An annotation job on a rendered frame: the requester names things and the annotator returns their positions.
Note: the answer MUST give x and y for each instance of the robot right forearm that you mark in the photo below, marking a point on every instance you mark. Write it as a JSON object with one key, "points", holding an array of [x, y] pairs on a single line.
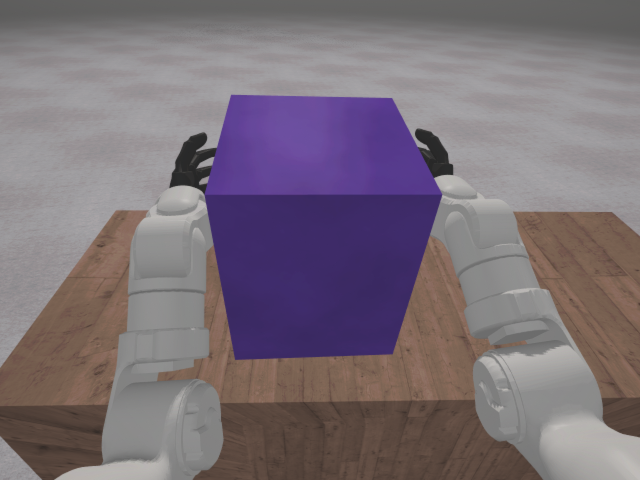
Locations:
{"points": [[504, 301]]}

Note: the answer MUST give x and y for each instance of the robot left forearm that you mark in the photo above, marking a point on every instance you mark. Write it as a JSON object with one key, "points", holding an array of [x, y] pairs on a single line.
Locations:
{"points": [[167, 280]]}

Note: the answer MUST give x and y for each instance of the robot left hand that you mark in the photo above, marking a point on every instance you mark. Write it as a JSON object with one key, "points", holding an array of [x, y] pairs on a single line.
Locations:
{"points": [[185, 172]]}

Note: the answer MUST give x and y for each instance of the robot right upper arm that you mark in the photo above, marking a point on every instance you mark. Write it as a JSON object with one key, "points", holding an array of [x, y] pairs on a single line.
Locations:
{"points": [[541, 398]]}

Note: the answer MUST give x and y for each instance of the robot right hand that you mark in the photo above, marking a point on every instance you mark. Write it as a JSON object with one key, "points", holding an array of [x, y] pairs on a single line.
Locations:
{"points": [[437, 158]]}

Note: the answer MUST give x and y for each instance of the robot left upper arm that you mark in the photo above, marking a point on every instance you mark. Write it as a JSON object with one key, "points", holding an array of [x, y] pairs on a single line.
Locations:
{"points": [[160, 430]]}

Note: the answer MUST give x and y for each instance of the pedestal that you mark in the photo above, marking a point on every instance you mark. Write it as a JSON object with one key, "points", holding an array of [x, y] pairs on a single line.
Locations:
{"points": [[409, 415]]}

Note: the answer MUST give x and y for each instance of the carton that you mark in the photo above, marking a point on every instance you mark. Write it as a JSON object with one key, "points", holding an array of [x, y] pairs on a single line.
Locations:
{"points": [[320, 211]]}

